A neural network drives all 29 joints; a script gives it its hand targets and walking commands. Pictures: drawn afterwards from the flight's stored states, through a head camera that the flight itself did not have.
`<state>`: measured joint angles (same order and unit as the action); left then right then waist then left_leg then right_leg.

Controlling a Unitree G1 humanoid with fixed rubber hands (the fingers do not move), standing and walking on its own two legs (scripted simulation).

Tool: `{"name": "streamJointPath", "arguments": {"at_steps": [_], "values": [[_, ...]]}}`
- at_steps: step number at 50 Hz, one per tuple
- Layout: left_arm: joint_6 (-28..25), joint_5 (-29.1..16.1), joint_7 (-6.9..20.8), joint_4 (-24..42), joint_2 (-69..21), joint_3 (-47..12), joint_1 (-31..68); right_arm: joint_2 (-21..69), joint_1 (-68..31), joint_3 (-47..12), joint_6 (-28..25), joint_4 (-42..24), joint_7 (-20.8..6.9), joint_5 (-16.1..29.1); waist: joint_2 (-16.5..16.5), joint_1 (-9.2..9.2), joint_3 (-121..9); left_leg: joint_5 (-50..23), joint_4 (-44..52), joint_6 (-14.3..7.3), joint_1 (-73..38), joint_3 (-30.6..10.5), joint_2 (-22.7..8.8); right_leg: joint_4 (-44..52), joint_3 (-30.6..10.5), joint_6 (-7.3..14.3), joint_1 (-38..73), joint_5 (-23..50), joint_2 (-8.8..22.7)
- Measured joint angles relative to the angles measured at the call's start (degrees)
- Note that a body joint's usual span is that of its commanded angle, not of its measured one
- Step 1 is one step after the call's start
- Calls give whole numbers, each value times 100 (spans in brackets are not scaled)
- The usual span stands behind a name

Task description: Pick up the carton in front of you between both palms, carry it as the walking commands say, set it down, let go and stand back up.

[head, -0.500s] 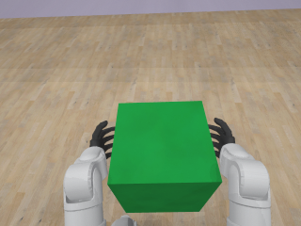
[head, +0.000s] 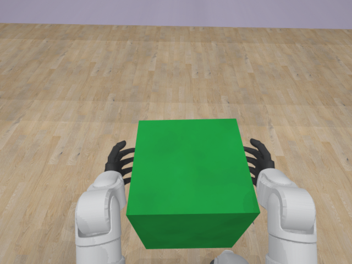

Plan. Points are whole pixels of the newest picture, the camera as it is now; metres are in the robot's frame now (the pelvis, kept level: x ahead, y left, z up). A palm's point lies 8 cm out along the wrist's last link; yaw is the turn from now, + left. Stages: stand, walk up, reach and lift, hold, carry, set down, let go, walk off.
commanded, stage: carry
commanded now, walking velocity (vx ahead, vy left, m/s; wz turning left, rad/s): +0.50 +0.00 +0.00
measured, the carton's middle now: (188, 188) +0.28 +0.00 +0.01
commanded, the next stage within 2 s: none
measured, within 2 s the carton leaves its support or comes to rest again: neither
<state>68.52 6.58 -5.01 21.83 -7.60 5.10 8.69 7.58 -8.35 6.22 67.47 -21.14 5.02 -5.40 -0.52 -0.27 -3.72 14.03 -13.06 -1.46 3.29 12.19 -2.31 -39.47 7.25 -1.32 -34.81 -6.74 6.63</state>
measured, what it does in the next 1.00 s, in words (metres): walks ahead: right foot, then left foot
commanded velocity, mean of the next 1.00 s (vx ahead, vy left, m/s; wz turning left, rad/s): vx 0.08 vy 0.00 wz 0.00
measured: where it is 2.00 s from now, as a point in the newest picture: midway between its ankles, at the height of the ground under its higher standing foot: (184, 238)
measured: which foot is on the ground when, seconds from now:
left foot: down 0.00-0.16, up 0.18-0.52, down 0.54-1.00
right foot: up 0.00-0.12, down 0.14-1.00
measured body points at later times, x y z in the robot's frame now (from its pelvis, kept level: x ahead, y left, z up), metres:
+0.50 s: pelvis +0.31 -0.03 +0.00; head +0.34 -0.05 +0.45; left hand +0.60 +0.12 +0.08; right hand +0.60 -0.18 +0.08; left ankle +0.41 +0.09 -0.72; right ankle +0.25 -0.12 -0.75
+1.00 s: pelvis +0.43 -0.03 -0.01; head +0.43 -0.03 +0.44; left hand +0.72 +0.12 +0.07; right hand +0.71 -0.19 +0.07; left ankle +0.44 +0.07 -0.74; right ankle +0.30 -0.13 -0.74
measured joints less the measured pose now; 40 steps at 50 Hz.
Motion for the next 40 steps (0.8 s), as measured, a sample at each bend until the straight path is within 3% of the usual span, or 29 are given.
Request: {"name": "streamJointPath", "arguments": {"at_steps": [6, 7, 9, 11, 13, 16, 20, 27, 29, 31, 35, 40], "values": [[174, -42, -1, 125, -8, 75, 82, 11, -103, -25, 213, -140, 0, -64, 89, 18, -164, 944, -274, 380, -870, -108, -118, 1266, 480, 209, 608, 357, -269], [189, -46, -1, 62, -16, 84, 141, 6, -132, 5, 248, -134, -1, -79, 132, 28, -179, 1255, -739, 428, -839, -155, -209, 1350, 565, 268, 786, 348, -331], [117, -24, 0, -264, -38, 73, 272, -29, -208, 124, 272, 30, -2, -84, 318, 102, -131, 1303, -2581, 383, -131, -453, -440, 840, 687, 528, 761, 16, -413], [115, -8, 0, -487, -50, 84, 333, -25, -231, 196, 308, 168, -2, -101, 275, 112, 15, 1210, -4423, 280, 840, -837, -275, 878, 709, 643, 971, -248, -380], [110, -32, 1, -494, -44, 120, 283, 37, -227, 207, 304, 208, -1, -137, 217, 103, 166, 929, -5183, 190, 1619, -874, -200, 1245, 699, 574, 1302, -223, -368], [39, -72, 1, -322, -33, 162, 213, 29, -250, 101, 223, 152, -1, -143, 160, 103, 346, 538, -4796, 175, 2373, -762, -217, 1778, 636, 559, 1768, -199, -372], [-66, -136, 4, -38, -28, 202, 183, 32, -266, 1, 104, -61, 4, -139, 163, 68, 420, 109, -3414, 240, 2791, -659, -195, 2143, 534, 477, 2255, -331, -381], [33, -95, 50, 99, -32, 143, 213, 27, -227, 18, 223, -299, 23, -114, 192, -21, 158, -1694, -1128, 268, 2134, -175, -59, 1688, 437, 198, 2904, -1258, -443], [81, -62, 62, -33, -32, 215, 261, 34, -270, 18, 209, -92, 20, -124, -23, -22, 36, -1116, -1132, -47, 1900, -48, 41, 1116, 345, 77, 2830, -1610, -290], [135, -9, 63, -192, -34, 297, 278, 49, -354, 37, 187, 223, 4, -131, -190, -7, -34, -666, -1277, -204, 1847, 26, 93, 681, 149, -23, 2664, -1763, -208], [161, 46, 64, -395, -30, 306, 234, 49, -346, 60, 171, 508, -6, -129, -226, 24, -56, -464, -1324, -133, 1713, 36, 78, 1286, 4, -49, 2715, -1564, -229], [119, 27, 46, -282, -31, 240, 249, 37, -296, 75, 121, 333, -7, -91, -129, 42, -85, -170, -1571, -111, 1728, 29, 19, 1235, -3, -47, 2771, -1645, -258]]}}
